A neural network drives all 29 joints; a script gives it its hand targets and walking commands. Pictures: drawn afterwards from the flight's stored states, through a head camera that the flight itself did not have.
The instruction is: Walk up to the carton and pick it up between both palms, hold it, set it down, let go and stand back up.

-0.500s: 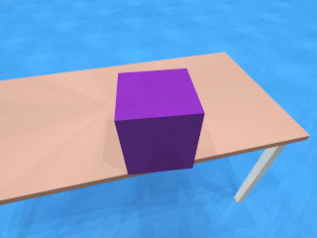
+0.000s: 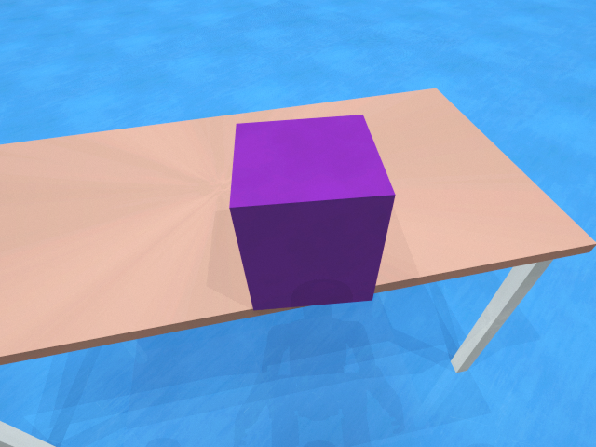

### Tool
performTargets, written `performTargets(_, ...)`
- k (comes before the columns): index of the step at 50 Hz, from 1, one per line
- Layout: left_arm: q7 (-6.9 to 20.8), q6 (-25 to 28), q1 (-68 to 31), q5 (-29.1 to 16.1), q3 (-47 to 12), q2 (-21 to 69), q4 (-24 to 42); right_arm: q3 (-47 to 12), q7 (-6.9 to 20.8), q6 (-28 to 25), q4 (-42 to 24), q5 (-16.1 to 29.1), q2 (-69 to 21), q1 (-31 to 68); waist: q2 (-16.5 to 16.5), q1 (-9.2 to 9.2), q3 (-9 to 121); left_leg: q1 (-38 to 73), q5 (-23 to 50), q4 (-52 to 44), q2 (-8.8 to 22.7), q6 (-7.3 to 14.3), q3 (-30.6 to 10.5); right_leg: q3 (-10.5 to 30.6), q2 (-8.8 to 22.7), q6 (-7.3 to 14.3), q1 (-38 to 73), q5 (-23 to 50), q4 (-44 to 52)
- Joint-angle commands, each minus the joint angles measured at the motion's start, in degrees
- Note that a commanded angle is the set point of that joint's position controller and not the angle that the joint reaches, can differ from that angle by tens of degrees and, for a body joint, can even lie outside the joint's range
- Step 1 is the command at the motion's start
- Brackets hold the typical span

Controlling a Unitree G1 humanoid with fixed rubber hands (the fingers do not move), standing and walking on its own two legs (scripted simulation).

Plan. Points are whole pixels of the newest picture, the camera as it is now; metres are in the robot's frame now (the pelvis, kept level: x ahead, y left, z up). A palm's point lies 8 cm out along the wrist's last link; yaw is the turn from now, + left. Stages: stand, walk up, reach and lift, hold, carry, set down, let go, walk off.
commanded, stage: stand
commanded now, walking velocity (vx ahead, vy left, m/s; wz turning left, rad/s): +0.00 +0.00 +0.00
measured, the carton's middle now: (306, 215) +0.45 +0.00 +0.04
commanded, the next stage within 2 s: none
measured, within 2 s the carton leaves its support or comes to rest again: neither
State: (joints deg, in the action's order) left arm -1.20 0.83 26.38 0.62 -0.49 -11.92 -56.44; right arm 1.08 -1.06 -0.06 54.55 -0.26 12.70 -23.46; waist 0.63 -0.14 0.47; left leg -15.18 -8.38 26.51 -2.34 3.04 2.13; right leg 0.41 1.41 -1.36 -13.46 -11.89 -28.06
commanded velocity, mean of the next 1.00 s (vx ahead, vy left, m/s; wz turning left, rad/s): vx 0.00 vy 0.00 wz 0.00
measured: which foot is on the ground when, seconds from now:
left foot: down 0.00-1.00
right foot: down 0.00-1.00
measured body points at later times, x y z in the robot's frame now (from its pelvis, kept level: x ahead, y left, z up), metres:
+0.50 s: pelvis +0.02 -0.02 +0.00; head +0.00 -0.02 +0.45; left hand +0.00 +0.22 -0.15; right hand +0.01 -0.26 -0.15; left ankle +0.07 +0.08 -0.74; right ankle +0.04 -0.14 -0.74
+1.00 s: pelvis +0.05 -0.03 +0.01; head +0.05 -0.03 +0.46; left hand +0.06 +0.21 -0.15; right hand +0.06 -0.26 -0.15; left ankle +0.07 +0.09 -0.74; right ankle +0.04 -0.14 -0.74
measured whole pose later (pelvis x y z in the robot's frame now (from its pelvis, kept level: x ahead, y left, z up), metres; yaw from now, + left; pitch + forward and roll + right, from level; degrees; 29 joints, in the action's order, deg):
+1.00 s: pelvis +0.05 -0.03 +0.01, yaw +1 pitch -2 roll +0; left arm -2.2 1.0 18.9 0.1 -0.2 -10.3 -58.4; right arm -0.1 -2.4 -1.0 58.7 -0.2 9.9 -18.7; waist 0.1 -0.3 -1.3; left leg -11.2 -12.1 25.1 -0.6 0.7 0.0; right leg 0.3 -1.0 0.7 -8.3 -14.6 -24.8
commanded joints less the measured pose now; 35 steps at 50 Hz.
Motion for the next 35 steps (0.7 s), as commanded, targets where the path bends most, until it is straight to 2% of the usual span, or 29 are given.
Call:
performTargets(1, -0.43, 0.11, 2.52, 0.02, 1.5, -7.3, 2.78, 1.91, -0.45, -0.22, -2.75, -0.03, 8.52, -3.64, -0.89, -0.63, -11.12, -7.2, -27.29, -11.36, 7.67, -1.89, -10.39, 6.19, 3.05, 1.36, -7.91, -20.04, 8.68)
performTargets(2, -0.44, -0.09, 3.13, 0.0, 1.22, -6.46, 2.72, 1.81, -0.47, -0.02, -2.61, -0.14, 8.63, -3.45, 1.06, -0.21, -11.29, -8.18, -28.17, -11.62, 7.85, -1.75, -10.64, 5.82, 2.94, 1.4, -7.56, -19.67, 8.06)
performTargets(3, -0.53, -0.08, 2.96, -0.17, 1.21, -6.85, 2.71, 1.46, -0.48, -0.09, -2.51, 0.09, 7.76, -3.61, -0.71, -0.28, -12.06, -8.38, -26.69, -11.34, 7.71, -1.72, -10.88, 5.81, 2.93, 1.55, -7.99, -18.34, 7.48)
performTargets(4, -0.52, 0.14, 3.68, 0.05, 1.27, -6.3, 2.34, 1.4, -0.53, -0.22, -2.47, -0.13, 7.89, -2.77, -0.54, 0.3, -10.49, -6.52, -23.72, -10.13, 7.56, -1.71, -10.38, 6.28, 3.02, 1.66, -8.12, -16.75, 7.69)
performTargets(7, -0.48, 1.01, 3.91, 0.07, 1.4, -7.55, 1.8, 1.4, -0.43, -0.93, -1.73, -0.01, 7.42, -4.04, -1.43, -0.37, -5.74, -1.56, -14.52, -7.21, 6.56, -1.62, -9.23, 6.97, 3.52, 2.34, -5.95, -12.1, 8.35)
performTargets(9, -0.41, 0.85, 2.62, -0.12, 1.47, -7.94, 2.22, 1.53, -0.44, -0.86, -1.79, 0.05, 7.68, -3.63, -1.61, -0.65, -5.4, -1.73, -16.97, -7.36, 6.33, -1.85, -8.98, 7.32, 3.37, 2.14, -7.33, -16.26, 9.21)
performTargets(10, -0.44, 0.53, 2.43, -0.06, 1.41, -7.46, 2.31, 1.41, -0.46, -0.52, -1.82, 0.03, 7.95, -3.09, -0.11, -0.45, -7.62, -4.2, -21.38, -8.06, 6.83, -1.76, -9.62, 7.58, 3.36, 2.02, -8.61, -19.06, 9.78)
performTargets(11, -0.5, 0.18, 1.55, -0.24, 1.4, -7.39, 2.25, 1.26, -0.41, -0.31, -1.79, -0.04, 6.87, -3.44, 0.06, -0.73, -8.49, -4.92, -23.17, -9.01, 7.11, -1.82, -10.16, 7.4, 3.23, 2.04, -9.46, -20.73, 9.3)
performTargets(13, -0.55, -0.08, 2.44, -0.12, 1.17, -6.18, 2.17, 0.87, -0.59, -0.25, -1.41, -0.22, 7.14, -3.26, 2.29, 0.03, -9.11, -7.21, -25.27, -10.93, 8.32, -1.35, -11.81, 5.59, 2.18, 1.6, -7.2, -16.31, 6.7)
performTargets(16, -0.44, 0.23, 3.22, -0.12, 1.25, -6.15, 1.4, 0.92, -0.71, -0.7, -1.28, 0.03, 7.52, -2.11, 0.62, 0.81, -6.95, -6.08, -21.55, -10.47, 8.25, -1.35, -12.3, 5.16, 1.9, 2.19, -4.62, -11.62, 5.88)
performTargets(17, -0.45, 0.45, 3.08, -0.05, 1.12, -6.0, 1.19, 0.86, -0.69, -0.8, -1.44, 0.14, 7.76, -1.83, -0.27, 0.56, -6.47, -5.34, -18.53, -9.57, 7.98, -1.35, -11.76, 5.73, 2.41, 2.39, -3.95, -10.8, 6.55)
performTargets(18, -0.46, 0.71, 2.66, -0.05, 1.05, -5.79, 1.25, 0.79, -0.62, -0.95, -1.22, 0.23, 7.12, -2.05, 0.4, 0.29, -6.23, -4.42, -16.33, -8.55, 7.6, -1.65, -11.07, 6.38, 3.14, 2.41, -4.05, -10.72, 7.56)
performTargets(19, -0.48, 0.69, 2.26, -0.19, 1.15, -6.47, 1.39, 0.66, -0.6, -0.9, -0.92, 0.23, 6.4, -2.82, -1.32, -0.12, -6.93, -4.62, -16.6, -8.3, 7.2, -1.57, -10.51, 6.89, 3.29, 2.37, -5.18, -12.35, 8.31)
performTargets(22, -0.57, 0.32, 0.84, -0.36, 1.41, -7.1, 1.56, 0.48, -0.68, -0.56, -0.6, 0.03, 6.2, -2.4, -0.82, -0.55, -7.69, -3.3, -16.51, -7.21, 6.86, -1.9, -9.89, 7.64, 3.33, 2.06, -7.37, -15.62, 9.63)
performTargets(24, -0.72, 0.4, -0.29, -0.43, 1.2, -6.34, 1.58, 0.23, -0.75, -0.65, 0.02, 0.02, 5.59, -3.14, -3.18, -0.65, -8.27, -3.54, -12.95, -5.59, 6.19, -2.02, -8.84, 8.17, 3.89, 2.12, -6.79, -14.58, 10.33)
performTargets(29, -0.79, 0.45, -1.1, -0.66, 1.32, -6.33, 1.11, -0.27, -0.84, -1.26, 1.22, -0.08, 4.87, -2.78, -1.25, -0.4, -6.9, -0.69, -7.28, -5.19, 6.81, -2.01, -8.74, 7.58, 3.7, 2.53, -4.97, -9.62, 10.19)
performTargets(31, -1.05, 0.42, -0.71, -0.9, 1.67, -6.23, 1.14, 0.18, -1.26, -1.26, 0.66, -0.07, 5.07, -2.2, -0.57, 0.0, -6.92, -0.52, -8.37, -6.15, 7.42, -2.41, -9.53, 6.62, 3.34, 2.4, -4.36, -6.3, 8.67)
performTargets(35, -1.2, 0.54, -0.94, -0.7, 1.66, -5.78, 1.02, 0.24, -1.54, -1.26, 0.68, 0.12, 4.76, -1.16, -0.08, 0.23, -5.52, 0.32, -6.04, -6.25, 7.63, -2.27, -9.12, 6.49, 3.43, 2.35, -1.88, -2.42, 8.13)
